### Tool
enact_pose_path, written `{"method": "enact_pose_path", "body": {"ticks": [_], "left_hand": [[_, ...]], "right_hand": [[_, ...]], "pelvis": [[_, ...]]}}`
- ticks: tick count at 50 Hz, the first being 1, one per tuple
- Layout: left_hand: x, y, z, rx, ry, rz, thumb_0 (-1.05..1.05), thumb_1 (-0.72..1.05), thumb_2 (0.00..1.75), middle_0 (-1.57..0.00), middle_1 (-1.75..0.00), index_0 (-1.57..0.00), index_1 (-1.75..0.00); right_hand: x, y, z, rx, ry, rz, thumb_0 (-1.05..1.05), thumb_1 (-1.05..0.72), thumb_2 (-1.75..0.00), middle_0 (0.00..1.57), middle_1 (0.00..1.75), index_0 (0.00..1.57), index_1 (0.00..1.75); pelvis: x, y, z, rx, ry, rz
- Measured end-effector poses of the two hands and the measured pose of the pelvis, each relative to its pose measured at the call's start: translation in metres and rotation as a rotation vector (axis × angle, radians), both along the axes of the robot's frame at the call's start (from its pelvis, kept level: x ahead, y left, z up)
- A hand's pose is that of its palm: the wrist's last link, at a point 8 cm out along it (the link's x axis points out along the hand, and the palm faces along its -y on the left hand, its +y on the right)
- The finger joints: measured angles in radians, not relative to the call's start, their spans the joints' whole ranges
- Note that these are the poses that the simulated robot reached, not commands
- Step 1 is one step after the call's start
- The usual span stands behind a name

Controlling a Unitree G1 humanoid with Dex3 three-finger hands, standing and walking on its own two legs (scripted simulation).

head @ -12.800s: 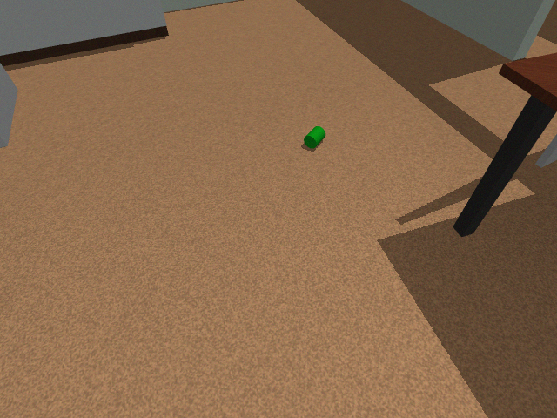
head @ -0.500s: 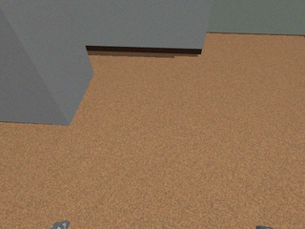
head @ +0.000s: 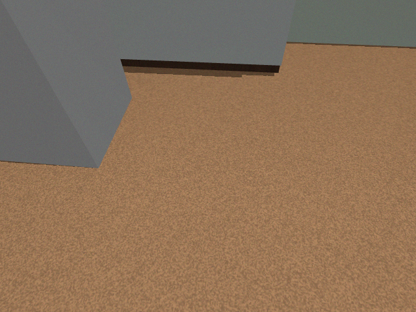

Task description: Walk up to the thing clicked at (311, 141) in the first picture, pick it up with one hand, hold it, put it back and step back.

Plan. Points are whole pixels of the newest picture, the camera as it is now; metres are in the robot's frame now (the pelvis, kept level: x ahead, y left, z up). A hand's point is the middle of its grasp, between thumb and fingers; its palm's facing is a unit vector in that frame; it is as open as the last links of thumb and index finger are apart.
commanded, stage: stand
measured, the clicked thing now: out of the picture +0.10 -0.86 -0.74
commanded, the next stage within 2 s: none
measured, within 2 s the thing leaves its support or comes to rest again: neither
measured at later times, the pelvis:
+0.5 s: pelvis +0.00 +0.00 +0.00, yaw +0 degrees
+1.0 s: pelvis +0.00 -0.01 +0.00, yaw +0 degrees
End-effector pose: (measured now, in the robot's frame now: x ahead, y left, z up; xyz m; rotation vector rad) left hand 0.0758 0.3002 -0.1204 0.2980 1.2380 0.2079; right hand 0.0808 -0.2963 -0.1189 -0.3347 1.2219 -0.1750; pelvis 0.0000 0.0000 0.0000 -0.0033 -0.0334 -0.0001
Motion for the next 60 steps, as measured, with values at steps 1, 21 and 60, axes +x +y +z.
{"method": "enact_pose_path", "body": {"ticks": [1,21,60], "left_hand": [[-0.001,0.0,0.0,0.001,0.004,0.0,0.01,0.9,0.9,-0.2,-0.3,-0.21,-0.3],[0.001,-0.004,0.005,0.004,-0.021,-0.013,0.01,0.9,0.9,-0.2,-0.3,-0.21,-0.3],[0.003,-0.012,0.005,0.011,-0.007,-0.03,0.01,0.9,0.9,-0.2,-0.3,-0.21,-0.3]], "right_hand": [[0.001,0.001,0.0,0.002,0.0,-0.001,0.01,-0.91,-0.9,0.2,0.3,0.21,0.3],[0.005,0.002,0.003,0.016,-0.038,-0.008,0.01,-0.91,-0.9,0.21,0.3,0.21,0.3],[-0.01,-0.008,-0.002,0.017,0.01,-0.023,0.01,-0.91,-0.9,0.2,0.3,0.21,0.3]], "pelvis": [[0.0,0.0,0.0,0.0,0.0,-0.001],[-0.003,-0.001,0.002,0.004,-0.007,-0.006],[0.003,-0.009,0.002,0.004,0.001,-0.009]]}}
